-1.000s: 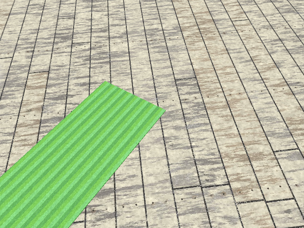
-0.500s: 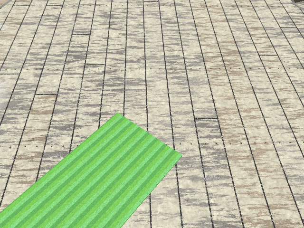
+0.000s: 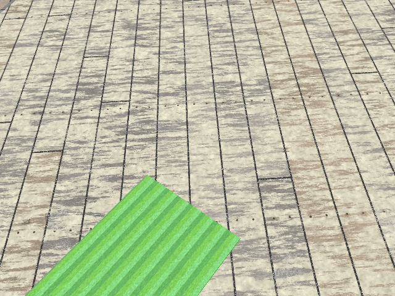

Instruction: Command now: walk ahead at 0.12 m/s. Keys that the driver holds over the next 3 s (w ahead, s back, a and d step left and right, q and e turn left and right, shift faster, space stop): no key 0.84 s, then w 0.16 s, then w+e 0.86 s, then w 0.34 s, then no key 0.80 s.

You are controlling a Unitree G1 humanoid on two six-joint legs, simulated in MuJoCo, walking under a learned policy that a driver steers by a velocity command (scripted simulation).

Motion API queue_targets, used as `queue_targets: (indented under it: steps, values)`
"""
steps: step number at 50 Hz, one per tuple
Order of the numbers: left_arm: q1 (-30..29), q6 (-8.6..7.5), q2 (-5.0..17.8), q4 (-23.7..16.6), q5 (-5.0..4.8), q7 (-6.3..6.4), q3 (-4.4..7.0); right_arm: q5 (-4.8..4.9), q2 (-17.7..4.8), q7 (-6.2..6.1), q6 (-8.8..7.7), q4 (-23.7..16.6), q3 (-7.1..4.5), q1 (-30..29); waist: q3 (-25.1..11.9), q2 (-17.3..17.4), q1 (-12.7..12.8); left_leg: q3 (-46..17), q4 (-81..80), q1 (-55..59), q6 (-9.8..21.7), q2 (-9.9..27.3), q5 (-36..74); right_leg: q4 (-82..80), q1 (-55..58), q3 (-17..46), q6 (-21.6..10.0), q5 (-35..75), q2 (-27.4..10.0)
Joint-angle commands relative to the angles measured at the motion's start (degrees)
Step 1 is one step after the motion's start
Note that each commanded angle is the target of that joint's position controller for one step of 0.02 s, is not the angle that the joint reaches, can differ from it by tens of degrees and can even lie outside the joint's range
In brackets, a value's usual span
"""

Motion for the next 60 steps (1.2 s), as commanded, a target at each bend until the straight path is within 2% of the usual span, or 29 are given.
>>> queue_targets:
  steps: [1,5,7,9,10,11,12,13,16,20,42,43,45,47,48,50,51,52,53,55,56,57,58,59,60]
  values:
    - [1.1,-0.8,6.1,-1.1,0.6,0.13,0.52,-0.07,-0.2,-0.33,1.84,2.1,0.22,10.4,-9.2,-6.4,-3.1,0.8,-8.7,8.9,-0.5,1.0,2.0,-7.0,0.8,8.3,-7.3,32.6,-14.3]
    - [3.4,1.03,7.1,0.5,0.58,0.21,0.74,0.01,-1.5,-0.91,3.03,2.4,0.55,5.3,-7.6,-8.1,-0.5,2.2,-17.4,10.9,-0.2,1.3,4.1,-10.7,-2.1,11.7,-6.7,-0.2,-13.9]
    - [3.1,2.07,6.9,1.0,0.33,0.41,0.73,0.05,-1.3,-0.96,2.9,2.8,0.8,4.1,-5.1,-7.2,-0.5,2.7,-22.0,12.4,0.2,1.1,5.1,-11.6,-4.5,13.9,-6.0,-12.5,-14.0]
    - [2.6,2.74,5.9,1.2,-0.12,0.68,0.36,-0.16,-0.4,-1.22,2.25,4.1,1.27,5.2,-3.1,-4.7,-1.3,2.4,-31.3,17.1,1.1,1.3,8.7,-10.5,-7.6,14.4,-3.5,-18.7,-13.0]
    - [3.7,2.84,5.1,1.7,-0.01,0.71,0.17,-0.41,-0.9,-1.43,1.67,4.4,1.46,5.8,-2.2,-2.7,-1.2,-0.9,-36.3,18.5,1.6,3.9,10.9,-9.6,-8.3,14.4,-1.3,-19.8,-12.1]
    - [4.7,2.85,4.2,1.6,-0.05,0.6,0.08,-0.89,-2.8,-1.74,0.89,4.4,1.44,6.8,-1.8,0.6,0.0,-7.0,-40.5,18.1,2.5,9.1,11.0,-5.7,-7.9,12.6,0.6,-17.0,-9.7]
    - [7.9,3.19,1.1,2.6,-1.02,0.37,-0.44,0.69,-4.0,-1.74,0.68,4.9,1.32,3.2,0.1,9.0,3.4,-9.8,-43.3,8.2,4.2,10.4,5.7,-4.5,-1.3,7.0,1.9,-11.5,-4.2]
    - [7.7,3.36,2.0,3.9,-0.47,0.43,-0.41,1.07,-1.1,-1.46,0.21,4.6,2.02,1.7,-0.2,6.8,3.1,-9.7,-45.8,3.3,3.3,10.0,2.2,-2.8,6.2,7.0,2.6,-7.0,-4.5]
    - [7.7,3.26,3.8,5.2,0.01,0.54,0.03,1.47,-1.4,-1.62,-0.3,5.4,1.87,2.3,-1.2,2.1,2.8,-5.3,-43.9,5.5,1.3,6.2,6.8,-3.6,8.6,8.8,2.3,-4.2,-6.4]
    - [6.7,2.95,2.3,6.5,-0.23,0.94,-0.47,1.15,-0.1,-1.6,0.09,6.9,1.97,5.2,-1.4,-1.2,1.3,-4.0,-41.6,10.6,1.9,5.7,11.1,-5.4,5.1,9.4,2.3,-5.5,-7.0]
    - [8.6,3.29,0.3,10.9,-0.24,1.81,-1.04,1.04,2.0,-2.06,0.51,10.2,2.73,8.6,-0.6,-1.3,1.1,-2.8,-41.0,11.6,1.7,5.3,13.2,-5.3,6.1,9.8,2.2,-3.6,-7.5]
    - [9.0,3.35,0.2,11.1,-0.22,1.78,-1.03,0.96,2.2,-2.03,0.54,10.5,2.77,9.4,-1.7,-1.6,1.0,-2.5,-41.1,11.9,1.8,4.7,9.3,-5.6,6.4,9.8,2.1,-7.9,-7.0]
    - [9.1,3.84,2.2,10.8,-0.22,1.68,-0.12,0.69,1.1,-1.88,0.85,10.1,2.14,10.2,-0.6,-2.6,0.9,-1.0,-38.3,9.9,3.0,2.2,-4.0,-4.9,4.2,10.0,0.6,-23.1,-5.6]
    - [10.0,4.34,3.0,10.1,-0.04,1.33,0.57,0.1,1.0,-1.42,1.09,8.7,1.84,9.5,3.9,-3.4,1.4,-1.4,-35.9,3.7,4.4,1.4,-14.4,-6.0,1.0,13.2,-1.6,-36.4,-6.9]
    - [11.4,4.31,2.9,10.1,-0.07,1.22,0.78,-0.11,1.9,-1.16,0.89,7.8,1.95,8.7,5.2,-4.2,2.0,-1.2,-33.7,0.6,4.5,1.0,-14.2,-7.1,1.9,16.3,-2.9,-38.8,-8.8]
    - [14.8,4.02,4.4,10.8,0.14,1.14,1.74,-0.55,3.7,-0.53,-0.03,6.2,2.23,6.9,3.6,-8.1,3.1,3.2,-26.0,-2.5,3.9,-0.7,-5.0,-12.4,6.6,25.4,-6.2,-41.0,-15.2]
    - [15.4,3.96,4.9,10.9,0.18,1.03,2.17,-0.8,3.2,-0.26,-0.62,5.5,2.03,6.2,2.6,-8.6,3.2,4.8,-23.3,-0.8,3.6,-0.3,-1.1,-14.7,5.8,29.2,-7.9,-40.5,-17.9]
    - [14.2,3.85,5.1,10.5,0.09,0.88,2.38,-0.71,2.3,0.03,-1.19,5.1,1.7,6.4,1.9,-7.5,2.2,4.5,-22.7,1.9,3.6,0.4,-0.3,-15.5,3.2,30.2,-8.4,-39.0,-18.3]
    - [11.5,3.76,5.2,9.5,-0.12,0.69,2.5,-0.52,2.5,0.27,-1.68,5.3,1.53,8.3,1.6,-6.6,0.4,4.4,-24.7,6.3,3.9,0.5,-0.5,-14.9,-0.5,28.9,-8.0,-37.6,-17.3]
    - [3.7,3.65,4.8,6.7,-0.89,0.3,2.71,0.07,3.5,0.12,-2.36,7.8,1.31,16.8,2.5,-4.3,-5.1,4.1,-35.5,22.4,4.7,-0.4,0.6,-9.1,-13.9,21.8,-4.9,-35.2,-11.0]
    - [-0.8,2.99,2.8,4.3,-1.06,0.01,2.34,-0.2,0.6,-0.69,-2.72,9.0,0.52,22.5,2.7,2.0,-7.7,-4.4,-42.8,32.0,5.7,5.8,-4.5,1.5,-24.2,15.4,-2.2,-30.6,-5.5]
    - [-3.5,2.15,-1.6,1.4,-1.37,-0.53,1.29,0.17,-5.3,-1.48,-2.81,9.7,-1.1,27.2,1.1,14.3,-8.7,-22.6,-54.2,36.3,8.9,17.9,-20.0,18.6,-31.7,4.0,0.6,-23.5,2.6]
    - [-4.2,1.78,2.1,0.7,1.24,-0.71,1.93,-0.22,-5.9,-1.93,-2.21,9.5,-1.8,24.0,5.3,9.6,-6.3,-25.6,-54.9,29.5,11.1,23.5,-20.8,27.6,-32.7,5.1,0.2,-21.0,-1.9]
    - [-2.7,1.49,2.3,1.4,1.58,-1.31,2.21,-0.18,-3.2,-1.98,-2.35,7.9,-1.22,20.0,5.7,3.8,-3.8,-22.9,-55.1,26.3,10.8,22.2,-18.1,31.2,-31.4,7.3,0.0,-17.4,-3.7]
    - [-0.4,1.36,1.5,2.3,1.33,-1.8,2.24,0.11,-2.2,-1.96,-2.75,7.0,-0.96,17.6,5.6,1.8,-1.8,-18.2,-55.5,25.4,9.5,20.4,-12.6,33.0,-30.4,7.9,0.3,-14.7,-4.3]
